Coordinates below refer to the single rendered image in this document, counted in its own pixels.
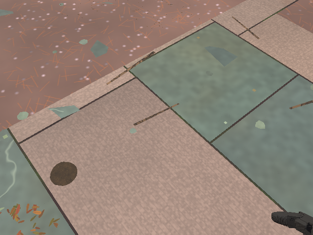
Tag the right robot hand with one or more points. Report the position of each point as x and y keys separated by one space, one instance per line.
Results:
x=301 y=221

